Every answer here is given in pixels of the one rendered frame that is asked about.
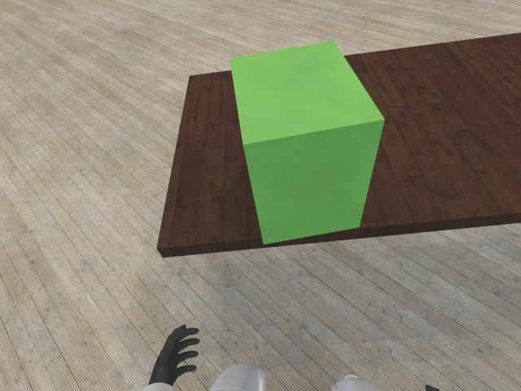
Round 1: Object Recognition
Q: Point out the table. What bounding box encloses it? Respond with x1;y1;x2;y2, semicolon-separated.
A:
156;33;521;257

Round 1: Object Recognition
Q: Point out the left robot thigh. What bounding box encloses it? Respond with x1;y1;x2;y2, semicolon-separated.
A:
209;364;265;391

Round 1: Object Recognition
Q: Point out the left robot hand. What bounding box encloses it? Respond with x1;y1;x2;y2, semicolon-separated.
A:
148;324;199;386

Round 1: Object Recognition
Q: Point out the carton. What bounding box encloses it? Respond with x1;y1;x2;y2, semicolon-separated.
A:
230;41;385;244

